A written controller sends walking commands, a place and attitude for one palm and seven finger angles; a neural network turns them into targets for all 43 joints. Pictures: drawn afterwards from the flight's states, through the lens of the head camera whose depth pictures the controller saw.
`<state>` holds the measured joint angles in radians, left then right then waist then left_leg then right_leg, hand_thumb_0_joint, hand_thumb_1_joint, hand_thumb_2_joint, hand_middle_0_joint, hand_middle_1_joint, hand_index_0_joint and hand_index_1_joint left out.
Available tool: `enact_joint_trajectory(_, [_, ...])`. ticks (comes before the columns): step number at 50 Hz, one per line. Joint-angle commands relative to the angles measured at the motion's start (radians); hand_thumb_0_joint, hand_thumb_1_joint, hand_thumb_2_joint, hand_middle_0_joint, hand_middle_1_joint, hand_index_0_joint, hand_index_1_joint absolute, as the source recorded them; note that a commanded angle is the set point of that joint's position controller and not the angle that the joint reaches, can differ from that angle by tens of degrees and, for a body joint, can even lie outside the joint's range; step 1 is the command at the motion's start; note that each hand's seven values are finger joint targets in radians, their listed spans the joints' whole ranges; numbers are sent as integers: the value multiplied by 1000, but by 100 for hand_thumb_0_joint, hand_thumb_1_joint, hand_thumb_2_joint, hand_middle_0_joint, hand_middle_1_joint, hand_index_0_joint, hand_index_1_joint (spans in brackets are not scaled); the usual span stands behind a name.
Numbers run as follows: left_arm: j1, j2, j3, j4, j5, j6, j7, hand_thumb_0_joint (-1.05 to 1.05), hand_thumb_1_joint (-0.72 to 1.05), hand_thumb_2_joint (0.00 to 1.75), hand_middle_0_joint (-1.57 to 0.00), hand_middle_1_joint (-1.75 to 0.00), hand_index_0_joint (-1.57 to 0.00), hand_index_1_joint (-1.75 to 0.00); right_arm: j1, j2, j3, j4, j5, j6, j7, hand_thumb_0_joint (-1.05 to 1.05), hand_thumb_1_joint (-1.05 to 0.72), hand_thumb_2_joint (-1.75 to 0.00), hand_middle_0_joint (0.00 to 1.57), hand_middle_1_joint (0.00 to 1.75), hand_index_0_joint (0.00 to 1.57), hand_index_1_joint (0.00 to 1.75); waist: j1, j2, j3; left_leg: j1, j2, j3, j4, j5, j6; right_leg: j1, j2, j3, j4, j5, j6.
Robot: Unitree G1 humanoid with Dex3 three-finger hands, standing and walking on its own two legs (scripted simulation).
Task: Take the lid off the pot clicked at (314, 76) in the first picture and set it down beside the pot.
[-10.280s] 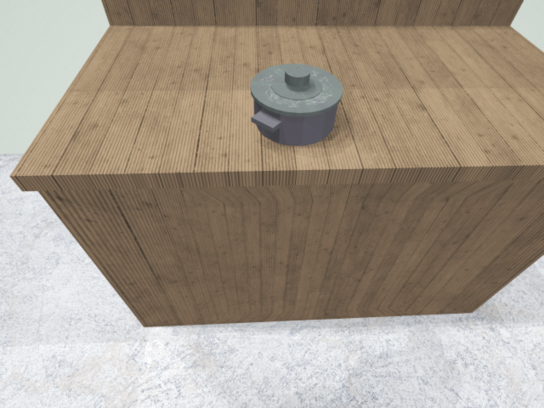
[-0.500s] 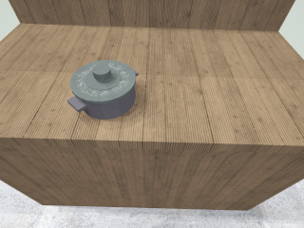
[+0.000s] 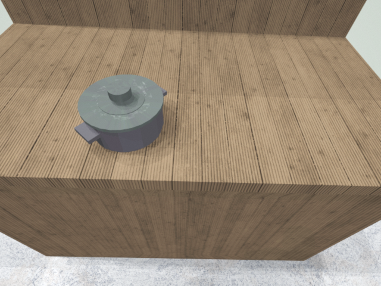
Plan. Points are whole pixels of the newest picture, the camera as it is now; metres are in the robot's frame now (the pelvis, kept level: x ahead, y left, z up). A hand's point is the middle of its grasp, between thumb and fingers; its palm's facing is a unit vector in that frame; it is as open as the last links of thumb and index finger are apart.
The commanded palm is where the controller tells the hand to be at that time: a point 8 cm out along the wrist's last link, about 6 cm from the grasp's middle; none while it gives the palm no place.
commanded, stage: look again from close up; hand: left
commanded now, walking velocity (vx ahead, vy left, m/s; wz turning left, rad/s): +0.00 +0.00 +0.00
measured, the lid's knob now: (119, 91) +0.45 +0.19 +0.16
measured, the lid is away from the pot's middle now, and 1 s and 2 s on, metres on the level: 0.00 0.00 0.00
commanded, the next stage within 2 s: lift the closed hand beside the body in 0.66 s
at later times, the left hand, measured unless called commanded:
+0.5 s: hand out of the picture +0.01 +0.17 -0.18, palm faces +0.03 -0.98 -0.18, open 7.4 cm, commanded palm none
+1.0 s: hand (102, 271) +0.15 +0.18 -0.04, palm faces +0.16 -0.94 -0.30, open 6.2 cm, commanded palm +0.09 +0.23 +0.00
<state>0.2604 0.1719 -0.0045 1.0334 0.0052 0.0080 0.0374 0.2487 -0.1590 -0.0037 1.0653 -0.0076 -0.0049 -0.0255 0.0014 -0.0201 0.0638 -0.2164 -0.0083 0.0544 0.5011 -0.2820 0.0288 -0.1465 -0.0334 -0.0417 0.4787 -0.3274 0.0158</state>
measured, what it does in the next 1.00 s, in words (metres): stands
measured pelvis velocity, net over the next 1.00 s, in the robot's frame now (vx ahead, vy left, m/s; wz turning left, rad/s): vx -0.01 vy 0.00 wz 0.01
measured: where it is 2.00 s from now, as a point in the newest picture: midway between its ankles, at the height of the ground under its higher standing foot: outside the picture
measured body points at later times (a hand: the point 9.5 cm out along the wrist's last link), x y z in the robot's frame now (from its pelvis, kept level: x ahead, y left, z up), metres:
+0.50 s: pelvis +0.01 +0.00 +0.00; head +0.04 +0.01 +0.45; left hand +0.01 +0.22 -0.16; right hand +0.02 -0.23 -0.15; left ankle -0.01 +0.10 -0.74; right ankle -0.05 -0.13 -0.74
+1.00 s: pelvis -0.01 +0.00 +0.00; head -0.04 -0.03 +0.45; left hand +0.14 +0.23 -0.02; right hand +0.14 -0.23 -0.11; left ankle -0.01 +0.10 -0.74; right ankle -0.05 -0.13 -0.74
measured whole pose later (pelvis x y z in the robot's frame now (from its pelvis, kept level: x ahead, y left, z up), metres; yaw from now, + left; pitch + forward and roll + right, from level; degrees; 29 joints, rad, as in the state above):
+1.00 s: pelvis -0.01 +0.00 +0.00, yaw +1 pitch -2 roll +1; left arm 0.45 0.16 0.01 0.20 0.00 0.03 0.11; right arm 0.20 -0.22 -0.02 0.81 0.03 -0.18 0.01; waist -0.01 0.06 -0.05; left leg -0.17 -0.03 0.05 0.43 -0.23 0.03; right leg -0.11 -0.05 -0.05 0.44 -0.30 0.02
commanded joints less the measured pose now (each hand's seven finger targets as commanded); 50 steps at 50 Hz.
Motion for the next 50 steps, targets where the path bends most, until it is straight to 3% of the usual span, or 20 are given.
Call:
enact_joint_trajectory(1, [75,110,22,-25,3,-16,7,0,90,90,-20,-30,-20,-30,58,-91,-13,-37,2,-24,-7,0,-90,-90,20,30,20,30,9,24,-26,38,115,-116,-81,279,13,-26,-82,70,-74,224,-45])
enact_joint_trajectory(10, [77,99,20,-18,3,-18,9,0,90,90,-20,-30,-20,-30,63,-92,-12,-28,4,-23,-9,0,-90,-90,20,30,20,30,4,6,-22,53,112,-113,-79,312,10,-19,-89,76,-86,264,-43])
enact_joint_trajectory(14, [81,98,20,-16,2,-17,9,0,90,90,-20,-30,-20,-30,64,-90,-11,-25,4,-24,-10,0,-90,-90,20,30,20,30,5,28,-20,59,114,-112,-83,322,11,-18,-90,73,-89,264,-44])
enact_joint_trajectory(16, [85,101,20,-17,2,-17,9,0,90,90,-20,-30,-20,-30,67,-88,-11,-23,5,-24,-10,0,-90,-90,20,30,20,30,8,-2,-18,57,116,-113,-82,330,12,-7,-87,68,-91,279,-43])
enact_joint_trajectory(20, [93,91,20,-11,1,-17,9,0,90,90,-20,-30,-20,-30,68,-90,-10,-18,5,-25,-12,0,-90,-90,20,30,20,30,5,35,-31,79,116,-112,-86,337,12,-13,-89,74,-92,266,-42])
enact_joint_trajectory(37, [114,80,18,4,1,-17,11,0,90,90,-20,-30,-20,-30,73,-84,-9,-8,6,-27,-15,0,-90,-90,20,30,20,30,9,22,-13,80,120,-111,-93,343,13,-7,-88,68,-110,263,-39])
enact_joint_trajectory(38, [150,98,18,37,26,-51,46,0,90,90,-20,-30,-20,-30,9,-134,-15,-58,7,-34,-6,0,-90,-90,20,30,20,30,12,62,-69,69,120,-87,98,605,-14,-20,-106,105,-69,642,-28])
enact_joint_trajectory(39, [-465,245,13,-1242,-95,-183,51,0,90,90,-24,-35,-24,-35,27,-223,-17,-361,66,-210,6,0,-90,-90,20,30,20,30,24,209,-531,288,30,-122,-68,613,-39,119,-35,24,-1,596,-48])
enact_joint_trajectory(40, [-74,214,28,-1093,-24,-88,91,0,90,90,-29,-40,-29,-40,-48,-167,6,-337,66,-278,-37,0,-90,-90,20,30,20,30,41,392,-518,366,77,-108,-79,758,-50,38,-10,19,9,386,-67])
enact_joint_trajectory(41, [-40,186,14,-1034,-55,-8,128,0,90,90,-33,-44,-33,-44,-83,-175,-5,-266,79,-292,-35,0,-90,-90,20,30,20,30,39,309,-406,284,70,-111,-60,683,-68,-2,3,-16,-18,273,-51])
enact_joint_trajectory(42, [124,35,-62,-987,-54,58,126,0,90,90,-38,-49,-38,-49,-61,-164,-12,-271,88,-301,-23,0,-90,-90,20,30,20,30,18,252,-329,263,55,-104,-90,602,-48,5,4,-30,-63,294,-49])
enact_joint_trajectory(43, [134,-36,-119,-1002,-40,66,117,0,90,90,-42,-54,-42,-54,-80,-157,-1,-321,73,-316,-12,0,-90,-90,20,30,20,30,7,141,-199,216,50,-109,-113,532,-32,2,10,-55,-81,300,-42])
enact_joint_trajectory(45, [321,-59,-99,-802,-1,64,96,0,90,90,-51,-64,-51,-64,-102,-169,-24,-347,41,-296,13,0,-90,-90,20,30,20,30,21,-59,-14,92,43,-110,-127,442,-11,-70,22,-85,-102,286,-33])
enact_joint_trajectory(47, [501,-7,-9,-762,15,44,67,0,90,90,-60,-73,-60,-73,-135,-178,-57,-414,32,-245,33,0,-90,-90,20,30,20,30,54,-188,24,24,45,-88,-130,385,-16,-67,25,-84,-100,281,-34])
enact_joint_trajectory(49, [570,91,104,-876,2,4,40,0,90,90,-68,-83,-68,-83,-193,-166,-68,-503,34,-209,30,0,-90,-90,20,30,20,30,79,-218,45,-22,33,-61,-145,257,-24,-66,24,-67,-111,193,-31])
enact_joint_trajectory(50, [524,150,153,-1000,-10,-28,32,0,90,90,-73,-88,-73,-88,-208,-165,-63,-547,37,-202,24,0,-90,-90,20,30,20,30,81,-184,27,-17,26,-52,-147,208,-23,-58,20,-52,-121,155,-31])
